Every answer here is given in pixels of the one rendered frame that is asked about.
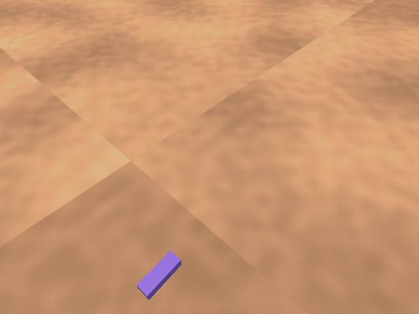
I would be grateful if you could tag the carton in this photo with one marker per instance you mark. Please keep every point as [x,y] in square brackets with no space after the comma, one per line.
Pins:
[151,283]

